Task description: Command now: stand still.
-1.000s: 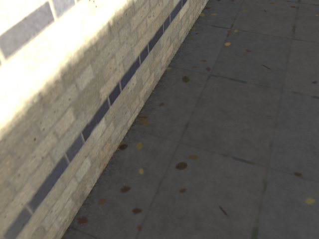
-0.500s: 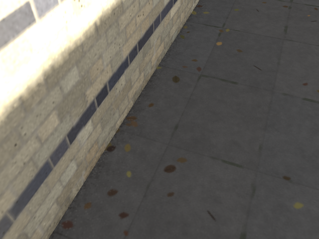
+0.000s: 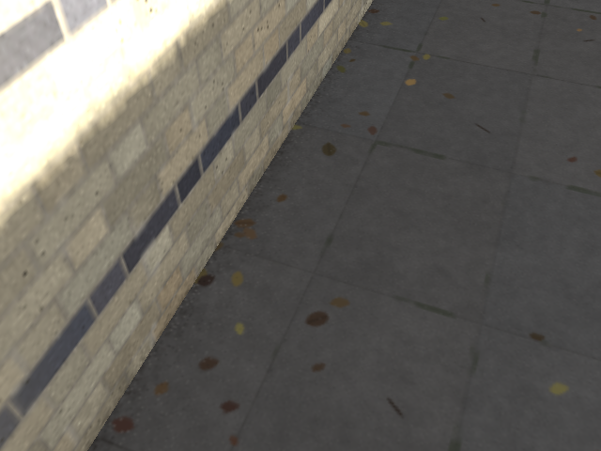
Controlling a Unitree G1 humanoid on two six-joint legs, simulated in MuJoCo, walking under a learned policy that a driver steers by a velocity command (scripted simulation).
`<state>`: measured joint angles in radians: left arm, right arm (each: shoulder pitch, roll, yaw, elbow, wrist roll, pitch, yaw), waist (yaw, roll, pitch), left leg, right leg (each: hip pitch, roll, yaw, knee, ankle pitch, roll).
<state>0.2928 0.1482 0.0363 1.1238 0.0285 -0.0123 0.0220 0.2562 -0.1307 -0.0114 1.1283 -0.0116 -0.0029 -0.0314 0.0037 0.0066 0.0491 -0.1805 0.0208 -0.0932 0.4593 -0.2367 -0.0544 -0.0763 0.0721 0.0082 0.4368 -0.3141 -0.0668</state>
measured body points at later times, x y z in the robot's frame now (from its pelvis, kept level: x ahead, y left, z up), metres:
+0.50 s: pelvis +0.05 +0.03 -0.01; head +0.05 +0.05 +0.44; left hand -0.03 +0.26 -0.17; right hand +0.12 -0.20 -0.15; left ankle +0.07 +0.12 -0.74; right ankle -0.05 -0.08 -0.74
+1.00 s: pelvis +0.20 +0.02 -0.01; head +0.22 +0.01 +0.44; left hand +0.28 +0.24 -0.16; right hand +0.15 -0.18 -0.17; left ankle +0.10 +0.12 -0.71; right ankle +0.27 -0.05 -0.74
